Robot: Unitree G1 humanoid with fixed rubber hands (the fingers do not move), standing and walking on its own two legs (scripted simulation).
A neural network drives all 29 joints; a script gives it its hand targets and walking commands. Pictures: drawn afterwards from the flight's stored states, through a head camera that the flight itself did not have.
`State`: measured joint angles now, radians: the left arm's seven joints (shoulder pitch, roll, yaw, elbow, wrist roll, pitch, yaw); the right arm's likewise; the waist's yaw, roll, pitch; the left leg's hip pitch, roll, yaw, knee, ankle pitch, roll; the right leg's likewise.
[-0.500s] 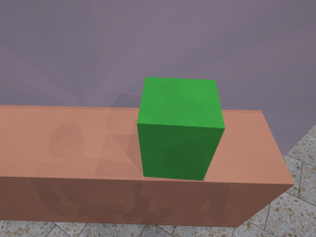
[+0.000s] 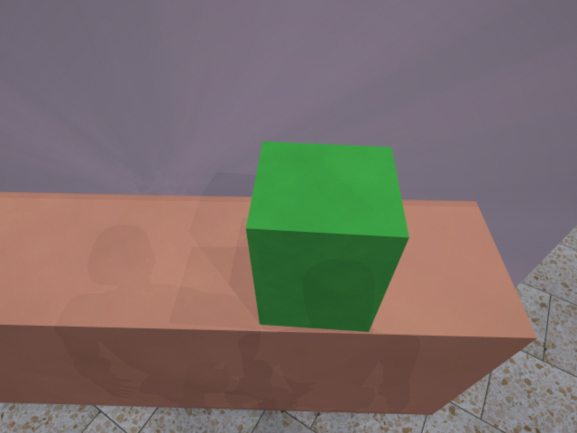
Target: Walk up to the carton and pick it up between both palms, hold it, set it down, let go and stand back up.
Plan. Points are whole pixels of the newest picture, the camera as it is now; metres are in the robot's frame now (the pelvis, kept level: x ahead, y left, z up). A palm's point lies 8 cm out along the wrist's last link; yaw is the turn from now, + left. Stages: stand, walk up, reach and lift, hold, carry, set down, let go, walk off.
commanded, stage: stand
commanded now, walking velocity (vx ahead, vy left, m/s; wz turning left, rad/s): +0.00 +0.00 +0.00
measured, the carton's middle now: (319, 243) +0.41 -0.04 -0.01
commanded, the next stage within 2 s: none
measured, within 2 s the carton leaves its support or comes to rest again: neither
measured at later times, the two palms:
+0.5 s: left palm out of the picture +0.01 +0.24 -0.14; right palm out of the picture +0.00 -0.24 -0.14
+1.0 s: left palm out of the picture +0.00 +0.23 -0.14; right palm out of the picture -0.01 -0.24 -0.14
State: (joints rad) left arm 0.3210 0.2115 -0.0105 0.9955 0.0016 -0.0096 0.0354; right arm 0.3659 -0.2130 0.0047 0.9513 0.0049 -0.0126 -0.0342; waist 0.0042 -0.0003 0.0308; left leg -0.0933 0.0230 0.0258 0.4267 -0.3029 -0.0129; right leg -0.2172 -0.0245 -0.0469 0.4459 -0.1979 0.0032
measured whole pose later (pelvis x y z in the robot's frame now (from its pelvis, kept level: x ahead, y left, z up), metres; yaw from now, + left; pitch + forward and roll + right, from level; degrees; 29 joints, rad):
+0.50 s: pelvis +0.00 +0.00 +0.00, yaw +0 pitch -2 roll +0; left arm 0.32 0.20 -0.01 1.02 0.00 -0.01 0.04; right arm 0.36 -0.20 0.00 0.99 0.01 -0.01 -0.04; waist 0.00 0.00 0.03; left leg -0.08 0.03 0.03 0.41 -0.30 -0.02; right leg -0.21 -0.02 -0.05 0.44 -0.20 0.00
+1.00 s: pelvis +0.00 +0.00 +0.00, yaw -1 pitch -2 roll +0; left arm 0.32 0.19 -0.01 1.04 0.00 -0.01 0.04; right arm 0.35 -0.19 0.00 1.02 0.00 -0.01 -0.04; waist 0.00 0.00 0.04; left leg -0.08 0.03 0.03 0.41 -0.30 -0.02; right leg -0.21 -0.01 -0.04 0.43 -0.20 0.00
